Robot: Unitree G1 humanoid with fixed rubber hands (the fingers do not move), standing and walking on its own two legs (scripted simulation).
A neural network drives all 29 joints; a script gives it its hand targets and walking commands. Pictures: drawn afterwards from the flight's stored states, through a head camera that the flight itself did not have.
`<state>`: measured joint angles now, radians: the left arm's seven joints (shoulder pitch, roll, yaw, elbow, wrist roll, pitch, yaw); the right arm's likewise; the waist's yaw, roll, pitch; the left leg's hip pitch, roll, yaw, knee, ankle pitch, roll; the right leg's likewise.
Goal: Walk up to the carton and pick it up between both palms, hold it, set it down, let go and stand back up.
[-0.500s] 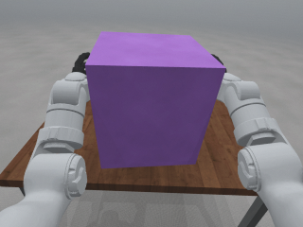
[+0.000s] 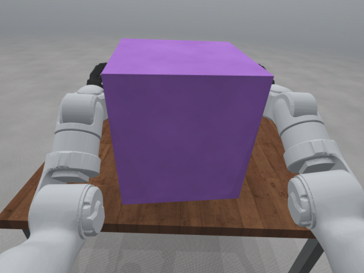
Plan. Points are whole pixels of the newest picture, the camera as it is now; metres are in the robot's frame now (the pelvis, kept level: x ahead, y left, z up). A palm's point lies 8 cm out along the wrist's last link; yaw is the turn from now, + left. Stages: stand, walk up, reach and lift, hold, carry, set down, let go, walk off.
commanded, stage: hold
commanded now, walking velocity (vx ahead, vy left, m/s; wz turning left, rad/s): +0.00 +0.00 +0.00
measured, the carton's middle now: (179, 117) +0.40 +0.02 +0.25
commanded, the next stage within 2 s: none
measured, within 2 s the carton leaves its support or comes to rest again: neither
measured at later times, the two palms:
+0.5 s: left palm (95, 94) +0.37 +0.19 +0.31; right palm (265, 91) +0.38 -0.15 +0.32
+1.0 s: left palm (95, 94) +0.37 +0.19 +0.31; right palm (265, 91) +0.38 -0.15 +0.32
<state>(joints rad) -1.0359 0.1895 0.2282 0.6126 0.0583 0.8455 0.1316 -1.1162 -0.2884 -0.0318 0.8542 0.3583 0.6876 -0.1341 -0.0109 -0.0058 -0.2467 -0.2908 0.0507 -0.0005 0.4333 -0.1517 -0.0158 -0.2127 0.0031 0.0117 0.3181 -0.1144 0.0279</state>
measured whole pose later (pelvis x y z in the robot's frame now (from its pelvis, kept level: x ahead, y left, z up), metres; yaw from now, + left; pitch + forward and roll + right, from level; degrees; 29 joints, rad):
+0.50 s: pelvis +0.00 +0.00 +0.00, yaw +0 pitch +0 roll -2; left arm -1.05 0.19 0.23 0.61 0.06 0.87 0.13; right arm -1.14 -0.30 -0.03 0.85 0.36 0.72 -0.14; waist -0.01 -0.01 -0.26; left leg -0.29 0.05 0.00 0.43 -0.15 -0.02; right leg -0.21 0.00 0.01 0.32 -0.11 0.03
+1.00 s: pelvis +0.00 +0.00 +0.00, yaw +0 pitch +0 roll -2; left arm -1.05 0.19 0.23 0.61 0.06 0.87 0.12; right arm -1.14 -0.30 -0.03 0.85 0.36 0.73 -0.14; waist -0.01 -0.01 -0.26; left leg -0.29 0.05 0.00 0.43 -0.15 -0.02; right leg -0.21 0.00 0.01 0.32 -0.11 0.03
